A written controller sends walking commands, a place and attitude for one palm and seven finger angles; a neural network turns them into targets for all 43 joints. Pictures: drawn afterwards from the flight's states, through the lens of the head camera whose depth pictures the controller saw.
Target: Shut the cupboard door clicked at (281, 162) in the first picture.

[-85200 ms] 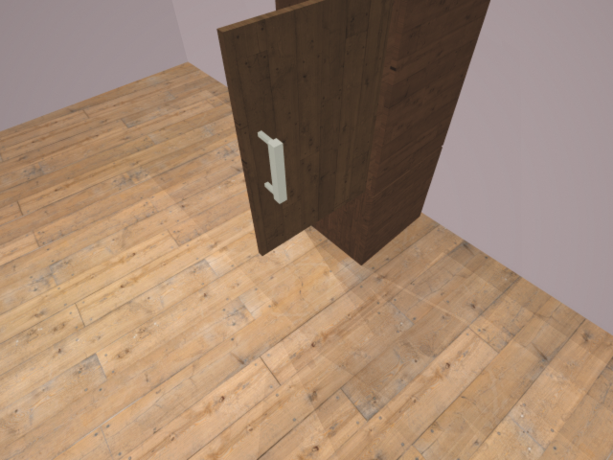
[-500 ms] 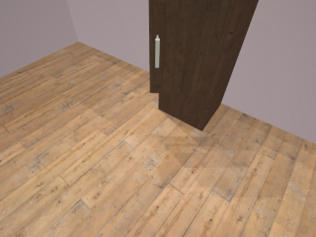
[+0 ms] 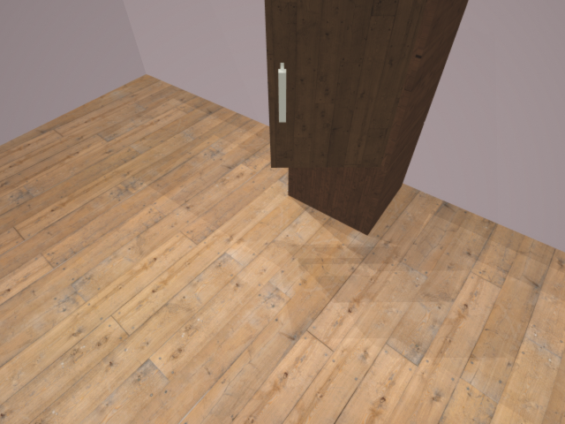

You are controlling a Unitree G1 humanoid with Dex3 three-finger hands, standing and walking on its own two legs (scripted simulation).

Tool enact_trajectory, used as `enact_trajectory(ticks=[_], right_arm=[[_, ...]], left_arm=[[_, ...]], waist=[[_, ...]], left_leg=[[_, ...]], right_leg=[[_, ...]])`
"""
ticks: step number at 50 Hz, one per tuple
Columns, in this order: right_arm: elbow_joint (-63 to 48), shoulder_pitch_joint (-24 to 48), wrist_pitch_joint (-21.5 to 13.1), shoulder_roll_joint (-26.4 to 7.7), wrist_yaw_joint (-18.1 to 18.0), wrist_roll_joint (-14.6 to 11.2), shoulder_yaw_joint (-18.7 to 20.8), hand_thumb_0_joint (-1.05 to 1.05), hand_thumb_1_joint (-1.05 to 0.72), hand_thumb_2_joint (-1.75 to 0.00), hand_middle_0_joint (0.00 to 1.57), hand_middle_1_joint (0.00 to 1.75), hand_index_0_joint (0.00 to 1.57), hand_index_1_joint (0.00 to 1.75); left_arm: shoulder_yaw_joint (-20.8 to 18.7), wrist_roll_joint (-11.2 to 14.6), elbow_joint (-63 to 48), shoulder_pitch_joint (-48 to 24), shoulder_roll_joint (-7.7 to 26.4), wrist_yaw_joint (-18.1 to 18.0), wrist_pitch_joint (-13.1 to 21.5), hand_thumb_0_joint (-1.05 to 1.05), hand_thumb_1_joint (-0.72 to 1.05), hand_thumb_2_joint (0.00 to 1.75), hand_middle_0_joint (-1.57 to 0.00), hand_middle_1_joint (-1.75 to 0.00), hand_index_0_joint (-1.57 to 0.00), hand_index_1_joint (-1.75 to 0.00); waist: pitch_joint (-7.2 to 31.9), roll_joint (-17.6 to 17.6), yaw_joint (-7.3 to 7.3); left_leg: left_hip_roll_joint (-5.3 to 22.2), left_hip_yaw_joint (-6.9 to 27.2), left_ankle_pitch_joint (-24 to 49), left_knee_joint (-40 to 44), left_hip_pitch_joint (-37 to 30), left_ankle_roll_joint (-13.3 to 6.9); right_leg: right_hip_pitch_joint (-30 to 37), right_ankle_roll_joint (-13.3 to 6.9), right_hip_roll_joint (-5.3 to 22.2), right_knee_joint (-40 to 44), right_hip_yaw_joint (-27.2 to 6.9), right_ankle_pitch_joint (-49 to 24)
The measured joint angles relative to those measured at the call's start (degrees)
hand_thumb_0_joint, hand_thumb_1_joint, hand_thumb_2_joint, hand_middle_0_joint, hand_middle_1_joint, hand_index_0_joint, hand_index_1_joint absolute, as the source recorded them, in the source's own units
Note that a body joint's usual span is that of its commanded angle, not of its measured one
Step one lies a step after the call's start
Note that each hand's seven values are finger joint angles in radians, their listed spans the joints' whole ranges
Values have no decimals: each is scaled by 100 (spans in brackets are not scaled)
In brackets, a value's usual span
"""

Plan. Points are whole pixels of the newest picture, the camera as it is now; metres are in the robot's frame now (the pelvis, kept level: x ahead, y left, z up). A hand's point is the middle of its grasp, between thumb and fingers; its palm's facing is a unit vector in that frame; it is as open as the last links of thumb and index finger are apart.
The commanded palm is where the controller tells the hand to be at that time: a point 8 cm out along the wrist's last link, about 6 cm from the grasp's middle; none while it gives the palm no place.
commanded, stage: look to check the result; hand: left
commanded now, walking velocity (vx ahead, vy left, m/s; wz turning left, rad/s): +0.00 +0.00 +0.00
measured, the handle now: (282, 93) +0.98 +0.05 -0.04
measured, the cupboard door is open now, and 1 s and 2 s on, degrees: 36 36 36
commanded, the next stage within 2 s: walk to a spot facing it in 0.12 s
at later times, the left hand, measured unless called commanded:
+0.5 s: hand out of the picture +0.04 +0.19 -0.18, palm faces -0.06 -0.96 -0.26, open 7.4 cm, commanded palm none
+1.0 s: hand (193, 380) +0.22 +0.18 -0.17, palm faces -0.37 -0.91 -0.20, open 7.4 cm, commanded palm none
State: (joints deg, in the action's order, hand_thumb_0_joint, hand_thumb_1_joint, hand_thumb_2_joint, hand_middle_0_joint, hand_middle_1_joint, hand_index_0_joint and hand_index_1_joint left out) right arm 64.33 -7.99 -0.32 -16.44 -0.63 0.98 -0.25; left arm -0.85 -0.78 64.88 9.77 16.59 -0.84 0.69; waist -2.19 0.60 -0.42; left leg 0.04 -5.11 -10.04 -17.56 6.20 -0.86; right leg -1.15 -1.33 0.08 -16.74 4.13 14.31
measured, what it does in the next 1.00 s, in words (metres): lifts its right foot, turning right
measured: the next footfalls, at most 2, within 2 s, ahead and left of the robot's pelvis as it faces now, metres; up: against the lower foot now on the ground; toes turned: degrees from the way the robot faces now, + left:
right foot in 1.20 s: +0.20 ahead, -0.19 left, +0.00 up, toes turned -36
left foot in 1.72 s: +0.40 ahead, -0.10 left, +0.00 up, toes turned -30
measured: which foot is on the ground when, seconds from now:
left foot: down 0.00-1.00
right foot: down 0.00-0.70, up 0.72-1.00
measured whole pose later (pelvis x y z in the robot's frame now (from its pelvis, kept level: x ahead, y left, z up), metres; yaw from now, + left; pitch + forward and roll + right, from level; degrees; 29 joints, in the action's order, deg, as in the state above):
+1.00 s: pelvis +0.06 +0.02 +0.00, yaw -23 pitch -1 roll -1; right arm 60.5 -23.9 -2.6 -9.3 -2.0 1.9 1.3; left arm -6.0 -1.9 55.1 8.4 14.5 2.7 -2.9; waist -5.2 -1.6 -1.1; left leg 4.6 -15.4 -18.5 -20.5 0.6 0.1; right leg -33.5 0.8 3.8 -55.7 2.6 11.9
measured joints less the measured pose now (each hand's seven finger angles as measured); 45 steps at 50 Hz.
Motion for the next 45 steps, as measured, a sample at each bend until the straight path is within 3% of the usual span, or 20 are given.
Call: enact_trajectory(ticks=[16,25,31,34,36,38,41,45], right_arm=[[-1,11,36,-7,-27,11,24,1,-91,-90,20,30,20,30],[-356,-119,226,276,-117,15,164,1,-91,-90,20,30,20,30],[-489,-349,309,411,-82,2,251,1,-91,-90,20,30,20,30],[-609,-471,184,472,-58,-4,252,1,-91,-90,20,30,20,30],[-698,-577,10,475,-77,38,260,1,-91,-90,20,30,20,30],[-751,-696,-102,495,-117,86,256,1,-91,-90,20,30,20,30],[-746,-984,-152,537,-131,116,220,1,-91,-90,20,30,20,30],[-571,-1314,-186,618,-144,105,168,1,-91,-90,20,30,20,30]], left_arm=[[8,0,-30,20,-106,-6,-4,0,91,90,-20,-30,-20,-30],[-152,-33,-304,259,-342,-1,-275,0,91,90,-20,-30,-20,-30],[-289,-88,-496,454,-495,28,-282,0,91,90,-20,-30,-20,-30],[-344,-82,-518,616,-480,69,-287,0,90,90,-20,-30,-20,-30],[-371,-57,-497,703,-475,114,-333,0,90,90,-20,-30,-20,-30],[-399,-77,-461,689,-463,181,-425,0,91,90,-20,-30,-20,-30],[-471,-132,-523,564,-386,295,-441,1,91,90,-20,-30,-20,-30],[-533,-130,-792,260,-254,352,-370,1,91,90,-20,-30,-19,-30]], waist=[[-15,-52,17],[-182,-16,45],[-251,-103,172],[-211,-261,197],[-149,-296,147],[-141,-288,92],[-103,-236,-9],[-159,-222,-2]], left_leg=[[120,-21,-36,-35,-39,108],[468,-342,-542,-1038,453,181],[354,122,-1854,-2560,1058,254],[292,204,-1618,-1991,940,257],[298,110,-910,-1492,794,176],[337,-107,-807,-1507,675,39],[397,-328,-821,-1083,316,-24],[430,-609,-680,-512,-119,7]], right_leg=[[43,-100,-117,22,-34,1],[-514,-183,-362,-769,-395,256],[-712,-173,-453,-956,-676,291],[-796,-69,-418,-1098,-925,360],[-1057,-45,-421,-1678,-1024,828],[-1535,-31,-372,-2834,-857,1316],[-2237,37,-178,-4133,-514,1053],[-2903,178,130,-4553,-316,300]])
